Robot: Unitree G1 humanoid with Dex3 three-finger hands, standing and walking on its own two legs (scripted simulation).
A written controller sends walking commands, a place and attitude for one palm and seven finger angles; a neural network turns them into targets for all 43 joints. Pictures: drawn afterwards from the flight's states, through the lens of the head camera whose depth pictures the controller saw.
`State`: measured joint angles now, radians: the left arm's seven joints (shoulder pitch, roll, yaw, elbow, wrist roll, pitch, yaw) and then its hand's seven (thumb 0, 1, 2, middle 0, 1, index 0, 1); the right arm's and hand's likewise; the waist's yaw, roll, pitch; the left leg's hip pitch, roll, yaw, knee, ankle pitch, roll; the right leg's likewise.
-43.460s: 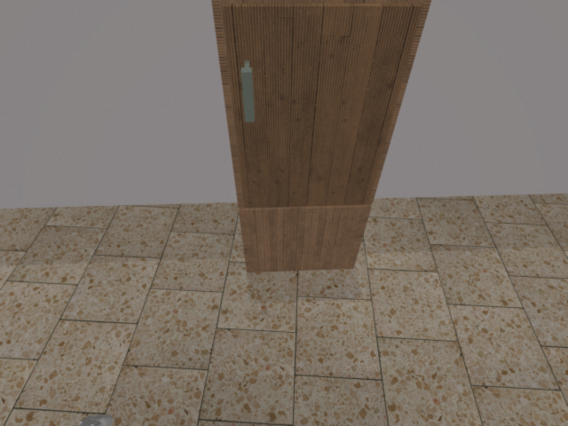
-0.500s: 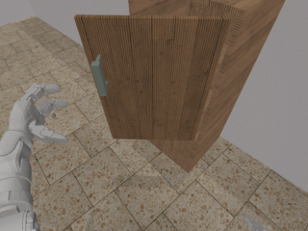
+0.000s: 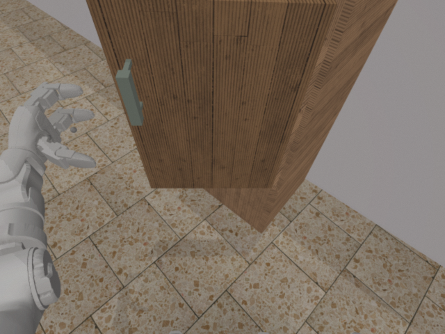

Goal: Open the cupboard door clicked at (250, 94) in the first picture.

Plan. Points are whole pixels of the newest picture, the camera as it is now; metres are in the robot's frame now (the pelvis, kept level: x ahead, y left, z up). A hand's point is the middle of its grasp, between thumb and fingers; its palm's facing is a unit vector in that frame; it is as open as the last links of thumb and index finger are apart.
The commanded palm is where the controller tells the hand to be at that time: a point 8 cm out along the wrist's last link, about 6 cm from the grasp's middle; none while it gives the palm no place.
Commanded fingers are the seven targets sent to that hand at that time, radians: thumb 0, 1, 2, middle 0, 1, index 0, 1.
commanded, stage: move the hooked fingers beside the handle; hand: left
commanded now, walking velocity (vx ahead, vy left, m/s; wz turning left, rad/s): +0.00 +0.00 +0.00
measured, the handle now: (132, 93) +0.56 +0.18 +0.10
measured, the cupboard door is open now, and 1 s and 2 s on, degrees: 42 42 42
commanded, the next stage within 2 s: slide the fingers in behind the handle in 1.28 s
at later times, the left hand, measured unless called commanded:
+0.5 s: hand (86, 103) +0.50 +0.25 +0.12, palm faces +0.00 -1.00 +0.01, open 14.0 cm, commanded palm +0.48 +0.30 +0.11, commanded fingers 0.00 -0.50 0.30 -0.30 -1.20 -0.30 -1.20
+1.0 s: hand (86, 106) +0.51 +0.26 +0.11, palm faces +0.01 -1.00 +0.01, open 13.9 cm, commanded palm +0.49 +0.31 +0.10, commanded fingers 0.00 -0.50 0.30 -0.30 -1.20 -0.30 -1.20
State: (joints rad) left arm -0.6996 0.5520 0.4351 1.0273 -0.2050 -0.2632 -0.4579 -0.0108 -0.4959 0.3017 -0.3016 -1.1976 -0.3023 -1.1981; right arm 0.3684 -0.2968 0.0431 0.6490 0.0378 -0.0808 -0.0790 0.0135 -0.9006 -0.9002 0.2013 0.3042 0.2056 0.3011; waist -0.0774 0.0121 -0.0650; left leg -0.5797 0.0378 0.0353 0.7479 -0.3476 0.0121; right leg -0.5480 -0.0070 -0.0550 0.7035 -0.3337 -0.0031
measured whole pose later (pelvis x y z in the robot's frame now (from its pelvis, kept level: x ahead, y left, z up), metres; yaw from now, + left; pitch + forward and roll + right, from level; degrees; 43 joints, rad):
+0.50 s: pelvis +0.00 +0.01 -0.01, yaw -1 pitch +16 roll -2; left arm -0.95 0.69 0.47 1.24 -0.12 -0.27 -0.43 -0.01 -0.50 0.30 -0.30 -1.20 -0.30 -1.20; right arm 0.43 -0.30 0.05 0.65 0.02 0.00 -0.06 0.01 -0.90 -0.90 0.20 0.30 0.21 0.30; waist -0.16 0.01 -0.07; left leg -0.72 0.05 0.04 0.82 -0.38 0.02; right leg -0.68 0.00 -0.05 0.75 -0.34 0.00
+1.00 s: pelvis +0.02 +0.01 -0.01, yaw -1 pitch +17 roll -3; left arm -0.89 0.69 0.49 1.19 -0.13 -0.26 -0.44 -0.01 -0.49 0.30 -0.30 -1.20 -0.30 -1.20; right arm 0.42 -0.29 0.05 0.61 0.02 0.06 -0.05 0.01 -0.90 -0.90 0.20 0.30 0.21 0.30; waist -0.15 0.01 -0.09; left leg -0.73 0.06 0.03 0.83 -0.41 0.02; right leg -0.69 0.02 -0.05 0.75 -0.36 0.00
